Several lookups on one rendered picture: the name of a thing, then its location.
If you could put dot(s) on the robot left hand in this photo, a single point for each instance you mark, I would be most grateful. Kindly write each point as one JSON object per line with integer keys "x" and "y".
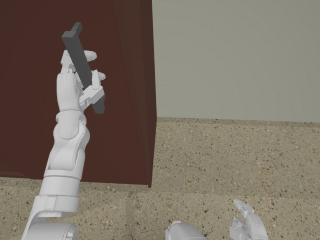
{"x": 69, "y": 86}

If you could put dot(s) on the robot right hand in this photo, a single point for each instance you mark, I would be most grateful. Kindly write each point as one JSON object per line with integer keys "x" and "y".
{"x": 252, "y": 229}

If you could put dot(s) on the handle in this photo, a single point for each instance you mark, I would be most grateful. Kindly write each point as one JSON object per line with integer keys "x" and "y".
{"x": 79, "y": 60}

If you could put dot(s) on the robot left upper arm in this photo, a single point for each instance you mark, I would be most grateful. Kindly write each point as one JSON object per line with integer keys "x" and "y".
{"x": 52, "y": 231}

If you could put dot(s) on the wardrobe door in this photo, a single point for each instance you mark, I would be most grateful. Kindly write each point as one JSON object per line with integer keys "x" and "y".
{"x": 6, "y": 168}
{"x": 31, "y": 50}

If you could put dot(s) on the robot right shin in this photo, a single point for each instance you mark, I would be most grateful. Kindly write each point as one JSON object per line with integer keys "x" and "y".
{"x": 175, "y": 222}

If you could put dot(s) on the left robot forearm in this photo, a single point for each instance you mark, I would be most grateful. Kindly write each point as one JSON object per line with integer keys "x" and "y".
{"x": 58, "y": 195}

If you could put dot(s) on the robot right thigh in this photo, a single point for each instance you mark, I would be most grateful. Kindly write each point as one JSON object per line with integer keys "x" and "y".
{"x": 183, "y": 231}

